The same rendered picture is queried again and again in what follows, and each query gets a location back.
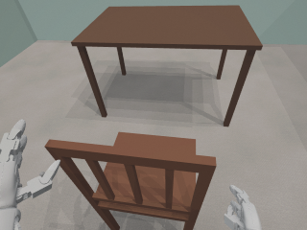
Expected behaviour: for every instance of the robot right hand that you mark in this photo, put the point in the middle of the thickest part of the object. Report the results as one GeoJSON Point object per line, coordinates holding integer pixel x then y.
{"type": "Point", "coordinates": [247, 216]}

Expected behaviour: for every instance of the chair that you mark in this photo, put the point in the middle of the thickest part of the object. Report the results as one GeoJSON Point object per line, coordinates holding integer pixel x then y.
{"type": "Point", "coordinates": [148, 175]}

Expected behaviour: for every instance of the robot left hand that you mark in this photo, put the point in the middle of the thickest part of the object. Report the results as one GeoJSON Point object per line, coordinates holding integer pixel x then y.
{"type": "Point", "coordinates": [11, 148]}

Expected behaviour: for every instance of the robot left forearm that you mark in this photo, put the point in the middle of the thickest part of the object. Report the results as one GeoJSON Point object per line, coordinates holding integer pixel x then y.
{"type": "Point", "coordinates": [9, 219]}

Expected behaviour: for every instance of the table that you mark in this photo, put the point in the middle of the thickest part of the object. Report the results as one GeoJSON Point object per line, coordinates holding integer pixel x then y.
{"type": "Point", "coordinates": [214, 27]}

